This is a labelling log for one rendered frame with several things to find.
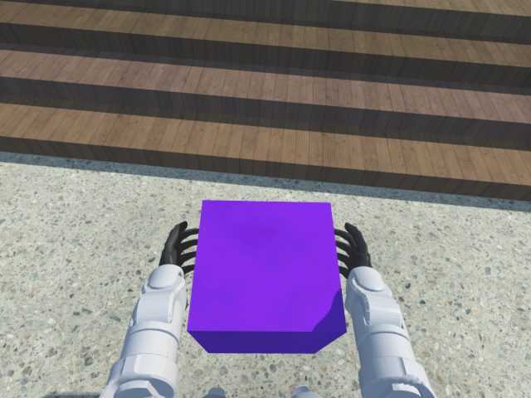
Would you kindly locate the robot right forearm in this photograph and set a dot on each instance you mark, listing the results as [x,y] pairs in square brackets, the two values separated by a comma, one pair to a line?
[388,365]

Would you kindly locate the carton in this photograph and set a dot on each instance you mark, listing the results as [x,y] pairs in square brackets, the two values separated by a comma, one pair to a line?
[266,278]

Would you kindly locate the right robot hand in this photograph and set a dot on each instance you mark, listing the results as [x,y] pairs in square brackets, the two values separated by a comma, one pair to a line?
[357,249]

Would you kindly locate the robot left forearm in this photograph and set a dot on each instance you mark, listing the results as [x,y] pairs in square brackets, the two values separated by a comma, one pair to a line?
[147,364]

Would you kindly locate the robot right shin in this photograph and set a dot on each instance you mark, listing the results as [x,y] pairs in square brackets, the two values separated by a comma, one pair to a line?
[300,389]

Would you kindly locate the left robot hand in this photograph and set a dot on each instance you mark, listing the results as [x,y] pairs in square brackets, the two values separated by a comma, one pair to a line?
[173,247]

